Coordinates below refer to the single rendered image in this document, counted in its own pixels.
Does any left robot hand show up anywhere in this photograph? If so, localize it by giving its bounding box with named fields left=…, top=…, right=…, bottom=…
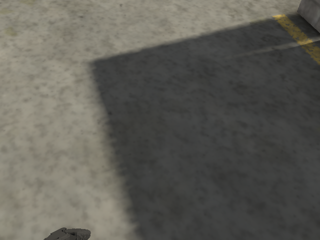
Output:
left=44, top=227, right=91, bottom=240

